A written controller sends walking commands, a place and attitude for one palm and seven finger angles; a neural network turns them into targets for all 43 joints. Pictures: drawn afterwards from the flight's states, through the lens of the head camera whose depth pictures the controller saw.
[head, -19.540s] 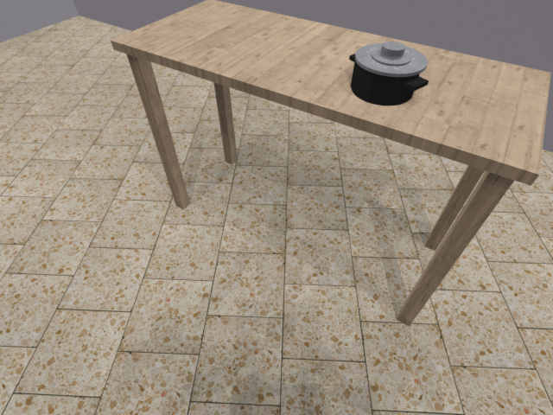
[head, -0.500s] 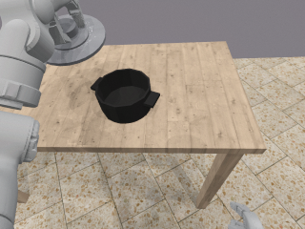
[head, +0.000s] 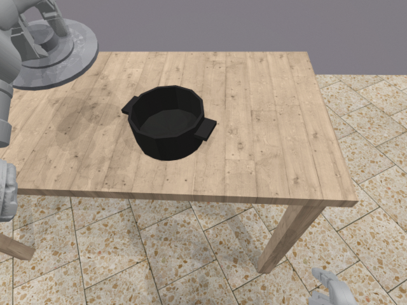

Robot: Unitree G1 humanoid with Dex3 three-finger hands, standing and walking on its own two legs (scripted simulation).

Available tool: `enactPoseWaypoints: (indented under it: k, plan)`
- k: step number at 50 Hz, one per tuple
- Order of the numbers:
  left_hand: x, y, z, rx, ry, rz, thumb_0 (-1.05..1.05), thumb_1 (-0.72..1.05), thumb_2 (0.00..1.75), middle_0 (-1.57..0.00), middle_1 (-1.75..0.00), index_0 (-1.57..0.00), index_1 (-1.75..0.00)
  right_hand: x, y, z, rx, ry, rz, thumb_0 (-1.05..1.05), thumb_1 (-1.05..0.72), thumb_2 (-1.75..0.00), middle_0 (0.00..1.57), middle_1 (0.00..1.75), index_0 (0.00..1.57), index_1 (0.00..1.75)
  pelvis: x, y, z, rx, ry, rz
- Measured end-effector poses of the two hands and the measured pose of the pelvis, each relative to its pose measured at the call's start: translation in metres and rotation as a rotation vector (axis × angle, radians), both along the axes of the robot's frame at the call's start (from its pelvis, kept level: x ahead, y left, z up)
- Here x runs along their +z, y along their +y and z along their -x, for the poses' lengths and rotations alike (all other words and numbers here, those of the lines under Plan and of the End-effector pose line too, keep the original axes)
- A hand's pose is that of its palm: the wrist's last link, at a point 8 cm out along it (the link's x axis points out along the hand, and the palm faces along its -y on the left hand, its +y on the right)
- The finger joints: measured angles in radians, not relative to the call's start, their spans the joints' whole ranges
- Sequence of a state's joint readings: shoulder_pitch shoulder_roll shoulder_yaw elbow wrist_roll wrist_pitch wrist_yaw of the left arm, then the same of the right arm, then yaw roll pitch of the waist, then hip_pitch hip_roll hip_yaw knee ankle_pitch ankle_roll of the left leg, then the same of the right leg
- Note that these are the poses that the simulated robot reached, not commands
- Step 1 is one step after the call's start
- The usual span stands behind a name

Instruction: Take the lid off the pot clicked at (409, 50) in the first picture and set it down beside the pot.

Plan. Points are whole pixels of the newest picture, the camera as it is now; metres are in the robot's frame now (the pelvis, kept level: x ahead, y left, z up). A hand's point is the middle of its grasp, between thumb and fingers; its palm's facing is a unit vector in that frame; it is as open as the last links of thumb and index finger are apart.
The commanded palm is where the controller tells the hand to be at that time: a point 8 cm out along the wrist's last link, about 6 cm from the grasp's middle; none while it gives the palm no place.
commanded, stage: move the lid sideways beside the pot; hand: left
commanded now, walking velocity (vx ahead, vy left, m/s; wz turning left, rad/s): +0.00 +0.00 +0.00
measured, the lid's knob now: (38, 38) +0.47 +0.29 +0.27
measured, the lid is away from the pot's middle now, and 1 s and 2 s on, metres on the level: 0.19 0.24 0.23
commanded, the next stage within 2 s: lower the lid onto the table in 0.66 s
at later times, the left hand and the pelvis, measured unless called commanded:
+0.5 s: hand (6, 34) +0.44 +0.31 +0.30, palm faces -0.14 -0.08 -0.99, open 8.1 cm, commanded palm +0.42 +0.32 +0.37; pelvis +0.00 +0.00 +0.00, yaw +0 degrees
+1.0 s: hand (4, 49) +0.43 +0.32 +0.28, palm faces -0.19 -0.12 -0.98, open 8.1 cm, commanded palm +0.43 +0.32 +0.36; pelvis +0.00 +0.00 +0.00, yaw +0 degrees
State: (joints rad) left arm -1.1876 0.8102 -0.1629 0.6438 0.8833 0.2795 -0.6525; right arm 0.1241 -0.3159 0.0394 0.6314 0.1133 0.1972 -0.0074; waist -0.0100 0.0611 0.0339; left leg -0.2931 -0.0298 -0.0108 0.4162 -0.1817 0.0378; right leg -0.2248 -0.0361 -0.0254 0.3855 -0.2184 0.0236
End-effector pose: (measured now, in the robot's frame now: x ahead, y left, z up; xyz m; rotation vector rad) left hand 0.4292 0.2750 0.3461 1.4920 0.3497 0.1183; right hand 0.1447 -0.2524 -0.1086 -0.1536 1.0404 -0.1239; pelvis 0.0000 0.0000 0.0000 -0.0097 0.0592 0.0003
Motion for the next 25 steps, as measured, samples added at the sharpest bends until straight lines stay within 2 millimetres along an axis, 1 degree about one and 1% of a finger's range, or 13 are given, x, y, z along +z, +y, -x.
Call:
enactPoseWaypoints:
  k: [6, 12, 21, 25]
  plan:
    - [0.000, 0.010, 0.001, 0.015, 0.006, -0.008, 0.03, 0.07, 1.03, -0.63, -0.77, -0.71, -0.82, -0.002, 0.005, 0.002, 0.000, 0.011, -0.009, 0.01, -0.90, -0.90, 0.20, 0.30, 0.20, 0.30, 0.000, 0.002, 0.000, -0.001, 0.001, 0.002]
    - [-0.001, 0.018, 0.001, 0.027, 0.020, -0.016, 0.03, 0.07, 1.03, -0.63, -0.77, -0.71, -0.82, -0.005, 0.007, 0.008, -0.004, 0.034, -0.011, 0.01, -0.90, -0.90, 0.20, 0.30, 0.20, 0.30, 0.000, 0.003, 0.000, -0.001, 0.004, 0.002]
    - [0.006, 0.026, 0.001, 0.032, 0.002, -0.012, 0.03, 0.07, 1.03, -0.63, -0.77, -0.71, -0.82, -0.007, 0.004, 0.018, -0.024, 0.058, -0.008, 0.01, -0.90, -0.90, 0.20, 0.30, 0.20, 0.30, 0.000, 0.004, -0.001, -0.004, 0.009, 0.003]
    - [0.006, 0.031, 0.001, 0.051, 0.006, -0.012, 0.03, 0.07, 1.03, -0.63, -0.77, -0.71, -0.82, -0.007, 0.001, 0.022, -0.034, 0.066, -0.007, 0.01, -0.90, -0.90, 0.20, 0.30, 0.20, 0.30, 0.000, 0.004, -0.001, -0.007, 0.010, 0.003]
